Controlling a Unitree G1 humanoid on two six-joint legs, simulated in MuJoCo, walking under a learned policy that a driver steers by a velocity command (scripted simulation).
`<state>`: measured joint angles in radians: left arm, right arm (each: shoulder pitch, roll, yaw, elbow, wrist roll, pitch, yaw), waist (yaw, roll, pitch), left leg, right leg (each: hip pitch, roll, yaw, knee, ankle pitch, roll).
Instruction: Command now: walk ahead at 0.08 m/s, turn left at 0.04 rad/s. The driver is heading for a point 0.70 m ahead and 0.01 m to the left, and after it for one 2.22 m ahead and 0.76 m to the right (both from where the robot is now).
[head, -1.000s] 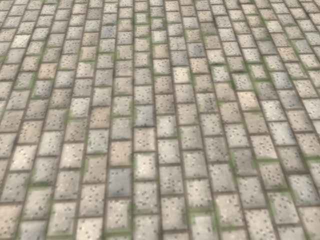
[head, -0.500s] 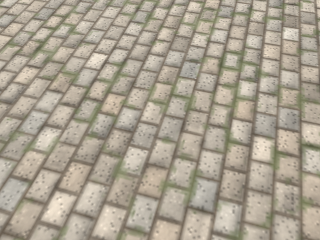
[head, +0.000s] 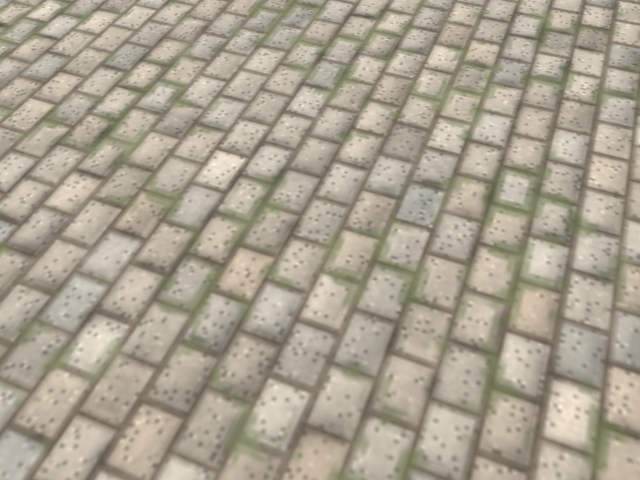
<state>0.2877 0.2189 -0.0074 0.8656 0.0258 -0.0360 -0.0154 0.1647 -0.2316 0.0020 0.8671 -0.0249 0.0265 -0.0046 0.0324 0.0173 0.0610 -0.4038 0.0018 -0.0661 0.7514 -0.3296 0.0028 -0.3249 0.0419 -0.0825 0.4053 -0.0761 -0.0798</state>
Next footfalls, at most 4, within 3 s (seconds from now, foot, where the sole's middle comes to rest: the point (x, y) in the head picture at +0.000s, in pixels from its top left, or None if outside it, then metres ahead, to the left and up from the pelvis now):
0.06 left None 0.07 0.13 -0.77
1.20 right None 0.19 -0.12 -0.77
1.64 left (323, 399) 0.64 0.06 -0.77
2.12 right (384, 245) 1.08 -0.09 -0.77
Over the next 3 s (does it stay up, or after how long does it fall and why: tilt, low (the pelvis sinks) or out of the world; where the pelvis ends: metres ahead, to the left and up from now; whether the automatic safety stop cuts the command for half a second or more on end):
stays up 1.63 -0.36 -0.03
